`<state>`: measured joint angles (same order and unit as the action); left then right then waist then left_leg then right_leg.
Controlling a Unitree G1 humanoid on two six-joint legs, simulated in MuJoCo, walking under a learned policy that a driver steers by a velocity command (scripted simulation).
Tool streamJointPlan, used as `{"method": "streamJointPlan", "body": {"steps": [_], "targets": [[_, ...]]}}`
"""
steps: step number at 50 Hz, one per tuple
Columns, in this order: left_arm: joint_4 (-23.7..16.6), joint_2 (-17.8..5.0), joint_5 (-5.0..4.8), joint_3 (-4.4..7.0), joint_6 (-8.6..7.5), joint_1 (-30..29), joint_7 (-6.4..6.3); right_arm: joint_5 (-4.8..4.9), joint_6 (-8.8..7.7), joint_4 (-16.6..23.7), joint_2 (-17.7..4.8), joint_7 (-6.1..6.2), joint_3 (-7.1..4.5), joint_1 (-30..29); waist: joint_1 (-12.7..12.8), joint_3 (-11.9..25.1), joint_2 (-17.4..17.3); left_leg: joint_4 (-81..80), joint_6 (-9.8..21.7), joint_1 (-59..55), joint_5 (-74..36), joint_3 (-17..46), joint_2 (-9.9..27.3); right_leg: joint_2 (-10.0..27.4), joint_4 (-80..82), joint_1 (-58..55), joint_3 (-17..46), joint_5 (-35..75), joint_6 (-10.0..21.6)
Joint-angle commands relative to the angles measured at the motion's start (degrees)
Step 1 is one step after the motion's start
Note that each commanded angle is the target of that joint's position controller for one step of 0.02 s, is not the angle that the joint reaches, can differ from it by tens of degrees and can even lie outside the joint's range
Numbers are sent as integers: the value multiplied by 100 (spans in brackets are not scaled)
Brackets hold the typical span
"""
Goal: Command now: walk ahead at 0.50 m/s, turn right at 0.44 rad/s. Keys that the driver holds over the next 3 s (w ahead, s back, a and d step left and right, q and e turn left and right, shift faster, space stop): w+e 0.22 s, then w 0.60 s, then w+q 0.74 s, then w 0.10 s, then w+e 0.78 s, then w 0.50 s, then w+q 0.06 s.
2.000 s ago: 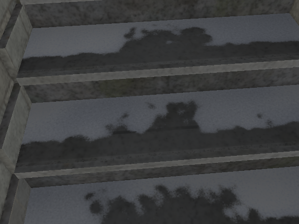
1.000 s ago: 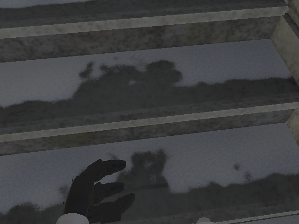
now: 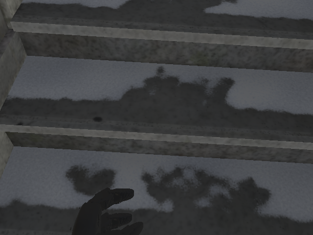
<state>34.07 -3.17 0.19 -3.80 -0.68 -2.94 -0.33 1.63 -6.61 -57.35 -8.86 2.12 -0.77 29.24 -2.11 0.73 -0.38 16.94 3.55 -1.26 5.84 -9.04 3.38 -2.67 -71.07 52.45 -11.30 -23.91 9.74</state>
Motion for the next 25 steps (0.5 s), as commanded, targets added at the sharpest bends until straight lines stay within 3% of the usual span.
{"method": "streamJointPlan", "body": {"steps": [1,2,3,4,5,6,7,8,9,10,11,12,13,14,15,16,17,18,19,20,21,22,23,24,25], "targets": [[516,-1796,84,807,-3,2380,20,-60,-325,1498,-1097,-319,-300,-696,1203,2068,867,6348,-98,3336,-1897,320,-413,1030,3586,-5359,4342,89,1364],[281,-1910,58,960,73,1982,-122,-407,-375,1823,-1085,-447,-366,-929,987,2290,953,8852,-128,4141,119,1391,-755,1573,5036,-5024,6636,595,1575],[462,-1688,-44,982,20,1553,-100,-527,-323,2084,-547,-436,-280,-1094,482,1687,121,9683,-54,4777,-406,1758,-439,1486,5218,-4538,6354,-844,1103],[747,-1448,-19,935,-49,1598,-49,-548,-257,2281,-258,-358,-164,-1406,328,946,-378,10059,-3,5257,-441,1600,-404,1280,5158,-3987,5780,-1410,742],[944,-1187,82,898,-170,1609,2,-545,-171,2598,10,-280,-86,-1650,189,354,-447,10728,133,5871,-212,1535,-428,1163,5032,-3530,5145,-852,628],[1252,-860,103,802,-265,1758,38,-522,-32,2681,221,-216,30,-1694,-24,-62,-526,10942,198,6165,-16,1526,-362,910,4860,-3088,4339,-232,509],[1413,-732,175,756,-310,1787,61,-412,102,2661,236,-145,74,-1593,-152,-310,-604,10935,207,6378,156,1484,-268,787,4789,-2856,3764,144,307],[1563,-765,134,756,-372,1983,108,-422,210,2677,386,-92,151,-1533,-227,-440,-530,10795,241,6647,227,1449,-144,637,4693,-2813,3225,718,67],[1582,-817,105,750,-455,2070,123,-410,289,2689,310,-61,168,-1581,-246,-574,-526,10076,167,6661,297,1363,-17,546,4708,-2649,2933,1044,-97],[1703,-861,65,718,-507,2242,142,-440,331,2878,267,-61,218,-2102,-168,-744,-550,9453,83,6751,429,1157,52,308,4886,-2329,2650,940,-205],[1743,-1029,118,728,-524,2507,171,-449,375,3059,301,-84,258,-2613,47,-616,-275,9359,18,6888,652,676,-125,253,5088,-2424,2707,1517,-211],[1900,-1145,206,718,-604,2780,150,-375,368,3133,514,-25,345,-2979,206,-439,243,10291,-2,7450,1063,368,-265,495,5216,-2882,2899,2123,-7],[1938,-1216,226,746,-645,2981,151,-451,340,3262,510,9,350,-3258,324,-345,576,11011,11,8196,1357,392,-151,711,5311,-3535,3229,2340,101],[1954,-1273,154,763,-672,3030,119,-418,309,3322,509,26,372,-3335,268,-315,614,11033,66,8523,1477,558,-65,844,5370,-3831,3216,2057,117],[2041,-1282,35,794,-654,3231,95,-487,300,3559,512,25,426,-3799,337,-359,500,10320,158,8469,1555,579,103,747,5539,-3873,3106,1546,-34],[2120,-1260,20,797,-627,3472,35,-489,291,3682,488,-11,444,-4234,538,-396,408,9960,189,8482,1589,455,66,701,5753,-4020,3108,1512,-22],[2171,-1257,34,799,-618,3688,-45,-498,265,3803,511,-62,478,-4487,651,-361,367,9533,182,8470,1564,412,61,756,5947,-4296,3239,1727,69],[2139,-1252,-56,838,-582,3820,-177,-456,309,3798,496,-127,517,-4576,765,51,392,8311,241,7341,1403,273,125,898,6764,-4365,3058,2294,265],[2187,-1228,-58,850,-496,3872,-272,-464,357,3804,552,-159,513,-4640,791,234,439,7799,277,6621,1414,124,59,891,6943,-4517,2813,3248,313],[1948,-1242,-88,828,-473,3480,-347,-396,363,3603,579,-235,536,-4343,599,413,337,6415,368,5287,1585,-112,-63,903,6958,-4274,2270,4878,208],[1806,-1235,-124,814,-488,3243,-358,-293,342,3244,464,-238,468,-3617,260,961,390,5756,494,3554,1540,-407,-560,811,6260,-3972,1835,8012,110],[1718,-1684,-107,924,-580,3449,-342,-132,391,3096,131,-167,296,-2890,-65,1603,858,5457,484,2510,1841,-311,-888,1030,5585,-4251,2002,10102,140],[1588,-2006,-125,1041,-747,3057,-229,-116,430,2724,-390,-169,59,-1788,-654,2079,1039,4985,630,2087,1499,-12,-773,1401,4526,-4956,2123,11270,147],[1484,-2319,-247,1153,-898,2726,-44,-216,405,2480,-777,-199,-77,-1134,-1096,2380,857,3713,763,1355,1289,490,-787,1299,3061,-5059,2024,10934,24],[1270,-1843,-354,1111,-1019,2889,178,-488,335,2130,-1164,-160,-273,-645,-946,2623,-222,2299,1501,118,2489,3140,382,371,828,-3304,2064,7929,-262]]}}
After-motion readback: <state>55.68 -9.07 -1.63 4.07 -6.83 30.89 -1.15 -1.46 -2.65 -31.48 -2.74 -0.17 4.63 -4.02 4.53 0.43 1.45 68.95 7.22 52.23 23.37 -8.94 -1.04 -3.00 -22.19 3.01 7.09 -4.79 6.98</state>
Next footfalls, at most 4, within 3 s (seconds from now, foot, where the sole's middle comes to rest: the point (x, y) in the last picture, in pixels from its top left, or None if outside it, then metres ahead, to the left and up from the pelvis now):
0.48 left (141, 198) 0.49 0.05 -0.47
0.98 right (219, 108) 0.75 -0.22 -0.31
1.52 left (157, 6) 1.10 -0.01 -0.14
2.16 right None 1.47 -0.10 -0.14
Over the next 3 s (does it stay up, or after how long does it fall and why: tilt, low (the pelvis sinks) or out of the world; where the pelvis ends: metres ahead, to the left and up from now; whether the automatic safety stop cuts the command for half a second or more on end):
stays up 1.79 -0.09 0.64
